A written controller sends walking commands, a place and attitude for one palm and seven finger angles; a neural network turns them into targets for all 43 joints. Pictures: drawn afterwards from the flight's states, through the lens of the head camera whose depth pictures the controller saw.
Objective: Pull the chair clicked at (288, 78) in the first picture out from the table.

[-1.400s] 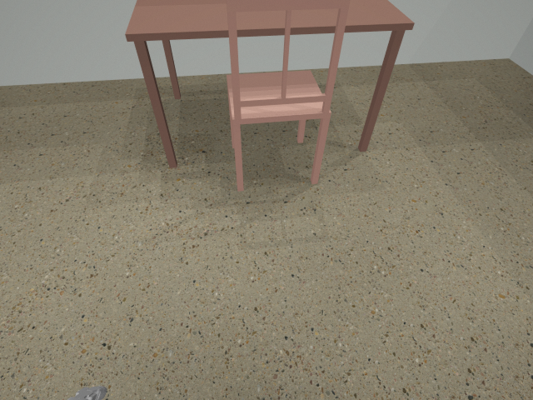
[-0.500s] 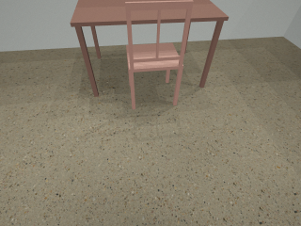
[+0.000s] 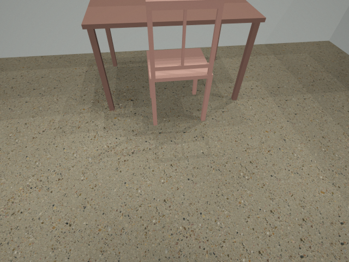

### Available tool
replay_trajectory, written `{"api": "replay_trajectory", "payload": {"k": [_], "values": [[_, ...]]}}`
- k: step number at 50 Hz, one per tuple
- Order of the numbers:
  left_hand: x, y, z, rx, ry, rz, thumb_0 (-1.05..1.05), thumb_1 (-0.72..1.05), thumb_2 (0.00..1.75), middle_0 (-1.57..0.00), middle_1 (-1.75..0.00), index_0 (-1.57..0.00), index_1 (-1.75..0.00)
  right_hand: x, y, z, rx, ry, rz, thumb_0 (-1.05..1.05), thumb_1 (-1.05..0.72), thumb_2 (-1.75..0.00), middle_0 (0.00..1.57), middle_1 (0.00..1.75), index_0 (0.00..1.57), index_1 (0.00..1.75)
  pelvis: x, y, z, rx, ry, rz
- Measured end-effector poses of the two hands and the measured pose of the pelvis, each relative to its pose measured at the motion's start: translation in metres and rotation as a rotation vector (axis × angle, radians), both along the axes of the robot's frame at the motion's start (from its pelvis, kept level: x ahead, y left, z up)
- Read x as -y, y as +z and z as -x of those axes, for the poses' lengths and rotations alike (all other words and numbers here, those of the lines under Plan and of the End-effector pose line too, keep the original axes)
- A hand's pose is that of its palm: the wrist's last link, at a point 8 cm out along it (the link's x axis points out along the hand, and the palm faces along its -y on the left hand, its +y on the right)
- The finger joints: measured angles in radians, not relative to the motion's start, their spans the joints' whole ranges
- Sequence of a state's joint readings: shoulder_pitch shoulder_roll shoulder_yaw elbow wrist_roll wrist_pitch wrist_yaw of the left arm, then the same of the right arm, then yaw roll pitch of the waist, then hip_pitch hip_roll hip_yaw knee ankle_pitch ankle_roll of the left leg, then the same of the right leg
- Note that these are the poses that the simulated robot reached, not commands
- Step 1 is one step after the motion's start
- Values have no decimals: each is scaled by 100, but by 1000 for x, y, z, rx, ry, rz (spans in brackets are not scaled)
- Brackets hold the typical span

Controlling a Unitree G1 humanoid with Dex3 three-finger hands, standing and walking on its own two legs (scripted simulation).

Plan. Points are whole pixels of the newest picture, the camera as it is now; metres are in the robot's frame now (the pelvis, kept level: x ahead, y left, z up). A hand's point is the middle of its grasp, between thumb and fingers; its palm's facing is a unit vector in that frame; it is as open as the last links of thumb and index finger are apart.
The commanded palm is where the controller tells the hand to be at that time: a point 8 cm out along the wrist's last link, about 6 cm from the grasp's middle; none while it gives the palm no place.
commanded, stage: look at it before walking up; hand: left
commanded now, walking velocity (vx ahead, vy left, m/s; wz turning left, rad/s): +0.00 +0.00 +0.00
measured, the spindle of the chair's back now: (183, 39) +1.28 +0.02 -0.08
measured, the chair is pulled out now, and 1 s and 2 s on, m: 0.00 0.00 0.00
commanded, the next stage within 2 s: walk to a spot facing it in 0.14 s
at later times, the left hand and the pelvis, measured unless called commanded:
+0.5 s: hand out of the picture +0.04 +0.21 -0.19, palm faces -0.04 -0.97 -0.22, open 7.3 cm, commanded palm none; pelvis +0.03 +0.00 -0.01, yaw -4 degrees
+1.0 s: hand out of the picture +0.15 +0.14 -0.18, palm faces -0.11 -0.99 -0.13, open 7.3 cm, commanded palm none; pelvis +0.20 -0.02 -0.01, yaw -11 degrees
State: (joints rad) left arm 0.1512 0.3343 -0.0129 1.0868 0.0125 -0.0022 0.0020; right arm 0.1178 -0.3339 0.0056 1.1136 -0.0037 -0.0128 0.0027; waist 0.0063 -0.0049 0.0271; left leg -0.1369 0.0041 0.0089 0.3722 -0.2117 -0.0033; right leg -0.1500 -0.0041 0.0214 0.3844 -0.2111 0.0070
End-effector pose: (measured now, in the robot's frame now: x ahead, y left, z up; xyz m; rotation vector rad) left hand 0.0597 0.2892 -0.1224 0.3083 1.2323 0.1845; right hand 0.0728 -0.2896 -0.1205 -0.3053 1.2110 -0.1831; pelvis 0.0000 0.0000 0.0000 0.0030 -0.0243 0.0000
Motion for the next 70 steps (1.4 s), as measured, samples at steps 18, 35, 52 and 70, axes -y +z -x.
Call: {"api": "replay_trajectory", "payload": {"k": [18, 35, 52, 70], "values": [[8, -5, 1, -3, 9, 13, 0, 91, 90, -20, -30, -20, -30, -7, -4, -1, 8, -8, -17, 1, -91, -90, 20, 30, 20, 30, 0, -2, -6, 4, -17, 3], [83, -42, -37, -130, -22, 140, 0, 91, 90, -20, -30, -20, -30, -45, -50, 79, -275, -261, -167, 1, -91, -90, 20, 30, 20, 30, 25, -28, -85, -2, -127, 7], [86, -38, -108, -314, 1, 187, 0, 91, 90, -20, -30, -20, -30, -44, -19, -208, 128, -187, -151, 1, -91, -90, 20, 30, 19, 30, 8, -16, -222, -23, -206, 33], [72, -21, -431, -17, -272, 161, 0, 92, 90, -20, -30, -20, -30, -69, -12, -214, -19, -478, -90, -1, -94, -90, 20, 30, 20, 30, -9, -2, -364, -16, -376, -1]]}}
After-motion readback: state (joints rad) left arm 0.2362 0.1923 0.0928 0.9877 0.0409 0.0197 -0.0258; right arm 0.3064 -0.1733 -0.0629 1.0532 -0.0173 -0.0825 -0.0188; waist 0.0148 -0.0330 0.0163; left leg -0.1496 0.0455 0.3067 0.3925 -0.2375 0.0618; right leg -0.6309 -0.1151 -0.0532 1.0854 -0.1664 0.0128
